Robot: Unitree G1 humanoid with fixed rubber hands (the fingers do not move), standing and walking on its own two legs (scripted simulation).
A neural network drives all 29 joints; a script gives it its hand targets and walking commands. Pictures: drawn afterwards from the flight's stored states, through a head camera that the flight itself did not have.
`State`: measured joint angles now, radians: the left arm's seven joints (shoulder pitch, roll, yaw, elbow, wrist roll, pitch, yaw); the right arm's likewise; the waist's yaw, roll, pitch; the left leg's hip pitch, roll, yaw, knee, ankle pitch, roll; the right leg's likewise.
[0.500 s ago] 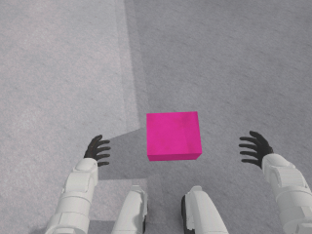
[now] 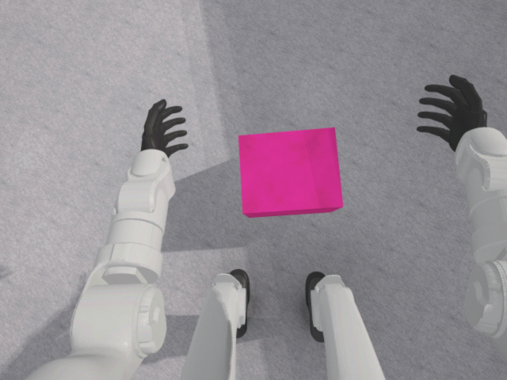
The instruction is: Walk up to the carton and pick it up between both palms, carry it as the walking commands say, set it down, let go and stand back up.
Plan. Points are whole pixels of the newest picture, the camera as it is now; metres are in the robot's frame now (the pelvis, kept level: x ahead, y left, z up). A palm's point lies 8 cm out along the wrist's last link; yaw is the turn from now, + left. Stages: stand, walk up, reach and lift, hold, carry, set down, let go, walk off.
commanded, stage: reach and lift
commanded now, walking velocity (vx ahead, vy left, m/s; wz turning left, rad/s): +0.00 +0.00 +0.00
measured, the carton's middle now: (288, 176) +0.50 -0.02 -0.56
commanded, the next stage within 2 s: none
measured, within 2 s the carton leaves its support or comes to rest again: neither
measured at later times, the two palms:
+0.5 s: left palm (169, 125) +0.50 +0.19 -0.13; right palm (454, 108) +0.52 -0.27 -0.12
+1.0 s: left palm (204, 156) +0.50 +0.18 -0.33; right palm (402, 148) +0.51 -0.27 -0.32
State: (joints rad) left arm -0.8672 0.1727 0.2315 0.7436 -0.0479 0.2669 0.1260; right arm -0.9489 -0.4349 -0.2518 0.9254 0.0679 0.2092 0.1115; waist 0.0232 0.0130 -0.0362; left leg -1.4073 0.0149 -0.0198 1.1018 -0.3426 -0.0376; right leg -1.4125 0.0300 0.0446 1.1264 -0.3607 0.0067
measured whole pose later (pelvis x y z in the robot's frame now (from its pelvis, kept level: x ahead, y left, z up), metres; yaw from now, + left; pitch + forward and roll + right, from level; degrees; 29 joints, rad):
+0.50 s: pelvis +0.01 +0.00 -0.02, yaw +1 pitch +50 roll +2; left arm -1.03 0.19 0.33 0.76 0.00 0.19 0.07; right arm -1.13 -0.48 -0.34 0.98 0.00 0.12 0.17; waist 0.01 0.02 -0.11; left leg -1.65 -0.01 -0.03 1.10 -0.33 -0.04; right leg -1.66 0.03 0.06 1.13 -0.35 0.01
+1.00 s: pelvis -0.05 +0.00 -0.16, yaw +1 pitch +34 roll +2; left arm -1.41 0.32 0.26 0.65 -0.15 0.30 0.16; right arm -1.48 -0.64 -0.20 0.83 0.15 0.25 0.08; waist -0.02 0.04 0.55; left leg -1.86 -0.04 -0.03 1.74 -0.48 -0.06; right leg -1.87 0.04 0.07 1.78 -0.51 0.03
